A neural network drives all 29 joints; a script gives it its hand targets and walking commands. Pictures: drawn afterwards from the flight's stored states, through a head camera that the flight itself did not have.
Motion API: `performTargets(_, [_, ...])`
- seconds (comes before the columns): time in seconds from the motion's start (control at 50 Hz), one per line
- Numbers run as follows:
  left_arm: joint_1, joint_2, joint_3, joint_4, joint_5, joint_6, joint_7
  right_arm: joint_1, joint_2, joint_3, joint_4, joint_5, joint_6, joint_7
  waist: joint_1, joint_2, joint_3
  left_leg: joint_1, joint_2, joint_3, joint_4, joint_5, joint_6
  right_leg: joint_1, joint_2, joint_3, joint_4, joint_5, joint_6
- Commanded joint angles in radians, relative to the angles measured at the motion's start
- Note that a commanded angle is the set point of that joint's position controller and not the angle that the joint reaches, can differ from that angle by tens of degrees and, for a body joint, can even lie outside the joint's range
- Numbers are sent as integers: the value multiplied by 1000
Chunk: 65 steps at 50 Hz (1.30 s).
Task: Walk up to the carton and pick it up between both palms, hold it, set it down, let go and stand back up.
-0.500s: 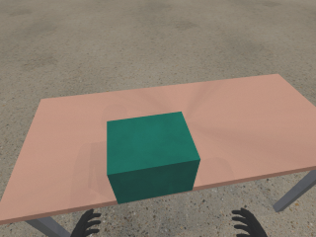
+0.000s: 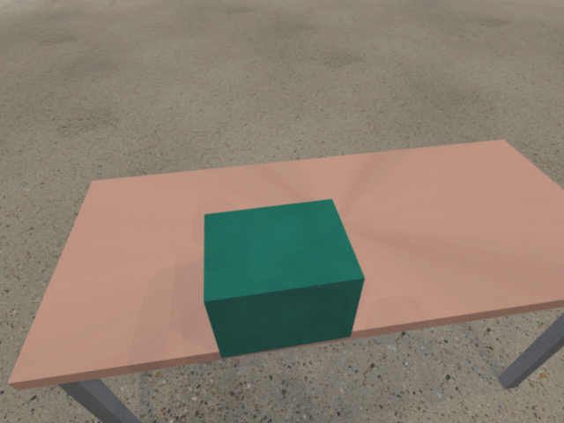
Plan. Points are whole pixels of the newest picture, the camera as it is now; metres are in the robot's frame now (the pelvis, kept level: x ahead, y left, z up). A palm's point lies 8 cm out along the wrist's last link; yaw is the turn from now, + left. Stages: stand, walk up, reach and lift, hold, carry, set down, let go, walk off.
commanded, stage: stand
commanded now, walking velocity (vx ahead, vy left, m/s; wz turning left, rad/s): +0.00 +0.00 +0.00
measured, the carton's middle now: (278, 276) +0.41 +0.03 -0.04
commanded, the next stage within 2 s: none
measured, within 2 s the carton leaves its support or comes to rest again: neither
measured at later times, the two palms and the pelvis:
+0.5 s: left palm out of the picture -0.01 +0.27 -0.13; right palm out of the picture -0.02 -0.24 -0.13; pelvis -0.04 +0.02 +0.00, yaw -1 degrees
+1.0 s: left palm out of the picture -0.03 +0.27 -0.14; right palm out of the picture -0.03 -0.23 -0.13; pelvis -0.04 +0.03 -0.01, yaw -2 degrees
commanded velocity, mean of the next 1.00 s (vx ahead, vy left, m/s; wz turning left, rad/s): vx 0.00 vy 0.00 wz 0.00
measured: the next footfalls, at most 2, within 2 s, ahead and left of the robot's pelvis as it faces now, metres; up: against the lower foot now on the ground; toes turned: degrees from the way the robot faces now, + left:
none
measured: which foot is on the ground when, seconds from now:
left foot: down 0.00-1.00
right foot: down 0.00-1.00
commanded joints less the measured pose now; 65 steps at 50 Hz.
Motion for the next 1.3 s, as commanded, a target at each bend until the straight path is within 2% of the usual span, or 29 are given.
performTargets(0.0, [-19, 141, 21, -74, -2, -21, 6, 7, -135, -25, -72, 1, -19, -4, -4, -12, 59, -57, 76, -106, -119, 81, 17, -66, -103, 122, -122, 90, 2])
performTargets(0.22, [27, 144, 6, 1, -2, -9, 8, 58, -137, -12, -22, 4, -10, -3, 1, -6, 101, -142, 65, -120, -159, -102, 17, -106, -94, 123, -115, -68, 10])
performTargets(0.36, [59, 133, 10, 39, 4, -4, 8, 71, -142, -21, -7, 4, -3, -4, 4, 10, 117, -213, 70, -144, -197, -241, 23, -115, -80, 116, -89, -125, 14])
performTargets(0.58, [107, 117, 22, 75, 8, 2, 11, 91, -139, -36, 12, 3, 8, -7, 0, 3, 123, -237, 74, -157, -212, -331, 28, -159, -72, 120, -72, -180, 16])
performTargets(0.9, [135, 98, 30, 106, 5, 7, 16, 99, -122, -40, 34, 4, 12, -14, -1, -13, 118, -210, 77, -148, -198, -292, 27, -182, -76, 134, -66, -159, 12])
performTargets(1.28, [94, 82, 15, 142, -3, 6, 25, 90, -93, -23, 74, 9, 7, -21, -4, -20, 88, -118, 80, -115, -174, -89, 23, -139, -93, 138, -68, 1, 11])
